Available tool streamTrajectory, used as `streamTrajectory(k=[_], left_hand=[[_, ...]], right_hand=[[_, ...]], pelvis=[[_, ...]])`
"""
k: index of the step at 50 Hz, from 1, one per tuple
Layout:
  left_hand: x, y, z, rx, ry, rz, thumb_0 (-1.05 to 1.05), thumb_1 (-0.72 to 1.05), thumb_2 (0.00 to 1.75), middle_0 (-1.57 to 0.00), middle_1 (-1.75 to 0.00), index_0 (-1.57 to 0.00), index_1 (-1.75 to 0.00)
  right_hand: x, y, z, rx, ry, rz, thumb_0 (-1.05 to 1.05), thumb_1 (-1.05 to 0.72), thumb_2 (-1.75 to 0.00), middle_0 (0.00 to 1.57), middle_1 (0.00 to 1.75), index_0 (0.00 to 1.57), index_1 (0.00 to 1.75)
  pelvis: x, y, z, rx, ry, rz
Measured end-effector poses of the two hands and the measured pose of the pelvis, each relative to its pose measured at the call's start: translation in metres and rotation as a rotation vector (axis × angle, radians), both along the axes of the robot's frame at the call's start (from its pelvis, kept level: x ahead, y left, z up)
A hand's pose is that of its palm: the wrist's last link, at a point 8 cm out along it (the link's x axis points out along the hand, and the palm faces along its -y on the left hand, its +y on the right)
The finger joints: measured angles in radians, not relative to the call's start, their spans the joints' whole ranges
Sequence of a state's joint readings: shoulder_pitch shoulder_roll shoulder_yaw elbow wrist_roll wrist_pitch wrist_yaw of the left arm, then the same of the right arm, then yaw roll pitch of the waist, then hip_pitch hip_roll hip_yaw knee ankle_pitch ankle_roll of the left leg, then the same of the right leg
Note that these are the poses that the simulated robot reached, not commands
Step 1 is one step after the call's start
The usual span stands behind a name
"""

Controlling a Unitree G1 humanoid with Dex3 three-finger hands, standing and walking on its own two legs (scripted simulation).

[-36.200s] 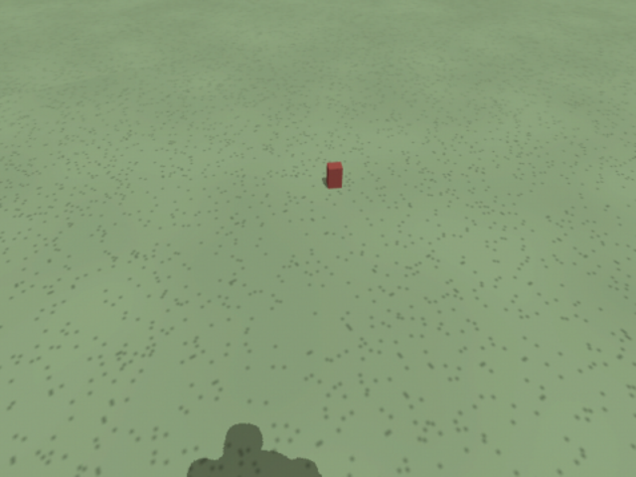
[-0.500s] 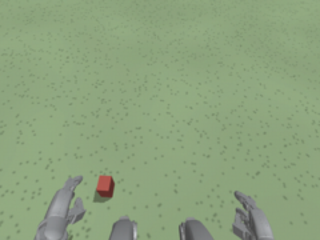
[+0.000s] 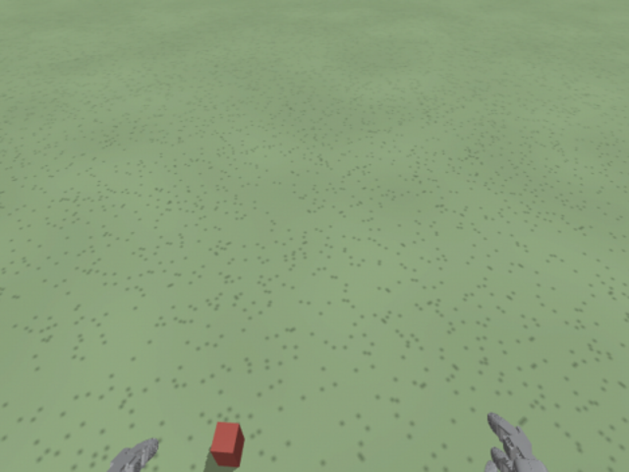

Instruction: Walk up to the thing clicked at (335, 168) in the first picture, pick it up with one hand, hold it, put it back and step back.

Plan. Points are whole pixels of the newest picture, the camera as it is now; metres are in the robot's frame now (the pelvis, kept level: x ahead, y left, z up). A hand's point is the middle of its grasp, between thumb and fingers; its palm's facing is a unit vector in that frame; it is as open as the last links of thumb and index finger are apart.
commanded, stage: home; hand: left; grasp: from above
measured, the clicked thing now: (228, 444) +0.42 +0.23 -0.65
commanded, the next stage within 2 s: stand in 1.88 s
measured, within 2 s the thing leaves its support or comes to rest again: neither
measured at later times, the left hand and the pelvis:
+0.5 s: hand out of the picture +0.16 +0.18 -0.05, palm faces +0.05 -0.98 -0.20, open 7.7 cm; pelvis +0.00 +0.00 +0.00, yaw +0 degrees
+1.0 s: hand out of the picture +0.16 +0.18 -0.05, palm faces +0.05 -0.98 -0.20, open 7.8 cm; pelvis +0.00 +0.00 +0.00, yaw +0 degrees
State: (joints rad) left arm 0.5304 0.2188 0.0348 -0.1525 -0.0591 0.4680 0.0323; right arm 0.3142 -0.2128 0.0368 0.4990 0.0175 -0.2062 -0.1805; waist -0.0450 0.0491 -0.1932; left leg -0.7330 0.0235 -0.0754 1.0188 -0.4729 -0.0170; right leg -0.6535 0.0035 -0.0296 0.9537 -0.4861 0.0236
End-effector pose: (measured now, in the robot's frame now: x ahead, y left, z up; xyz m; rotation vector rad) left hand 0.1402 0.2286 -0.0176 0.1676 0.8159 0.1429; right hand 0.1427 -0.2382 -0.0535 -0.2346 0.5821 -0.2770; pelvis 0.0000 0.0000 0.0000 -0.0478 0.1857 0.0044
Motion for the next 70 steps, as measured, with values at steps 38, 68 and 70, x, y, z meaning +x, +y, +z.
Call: streamTrajectory(k=[38, 68, 70], left_hand=[[0.004, -0.003, -0.002, -0.005, -0.006, -0.018, 0.01, 0.83, 0.85, -0.19, -0.29, -0.2, -0.29], [0.007, -0.001, -0.003, -0.001, -0.002, -0.019, 0.01, 0.83, 0.85, -0.19, -0.29, -0.2, -0.29], [0.007, -0.001, -0.003, 0.0, -0.002, -0.018, 0.01, 0.83, 0.85, -0.19, -0.29, -0.2, -0.29]], right_hand=[[0.001, -0.002, -0.002, -0.015, 0.004, 0.022, 0.02, -0.9, -0.9, 0.2, 0.3, 0.2, 0.3], [0.006, 0.0, -0.002, -0.013, 0.008, 0.024, 0.02, -0.9, -0.9, 0.2, 0.3, 0.2, 0.3], [0.006, -0.001, -0.003, -0.012, 0.01, 0.023, 0.02, -0.9, -0.9, 0.2, 0.3, 0.2, 0.3]], pelvis=[[0.0, -0.001, 0.0, 0.001, -0.013, -0.004], [0.004, 0.0, -0.001, 0.0, -0.008, -0.003], [0.004, -0.001, -0.001, 0.0, -0.007, -0.003]])
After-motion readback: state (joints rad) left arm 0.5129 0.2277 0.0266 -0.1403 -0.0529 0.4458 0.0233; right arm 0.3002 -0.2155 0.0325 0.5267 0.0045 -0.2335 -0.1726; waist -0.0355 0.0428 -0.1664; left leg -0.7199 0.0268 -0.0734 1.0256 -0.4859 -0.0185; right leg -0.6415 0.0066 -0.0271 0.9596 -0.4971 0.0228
